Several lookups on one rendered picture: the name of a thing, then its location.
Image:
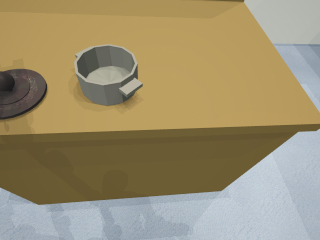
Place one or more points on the lid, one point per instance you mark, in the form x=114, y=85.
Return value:
x=29, y=90

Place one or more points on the table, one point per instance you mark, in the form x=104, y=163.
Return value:
x=217, y=98

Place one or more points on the pot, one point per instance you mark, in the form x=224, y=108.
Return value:
x=107, y=74

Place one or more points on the knob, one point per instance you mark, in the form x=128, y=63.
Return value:
x=7, y=82

